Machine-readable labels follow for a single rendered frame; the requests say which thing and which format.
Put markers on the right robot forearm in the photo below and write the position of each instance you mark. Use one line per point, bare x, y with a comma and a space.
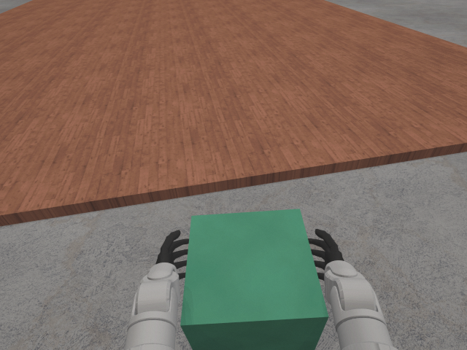
357, 314

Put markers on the right robot hand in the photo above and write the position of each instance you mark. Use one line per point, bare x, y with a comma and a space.
331, 251

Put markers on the carton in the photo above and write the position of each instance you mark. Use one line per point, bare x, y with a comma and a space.
251, 283

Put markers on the left robot forearm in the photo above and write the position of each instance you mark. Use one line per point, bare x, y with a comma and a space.
153, 320

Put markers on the left robot hand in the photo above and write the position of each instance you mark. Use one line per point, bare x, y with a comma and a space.
168, 256

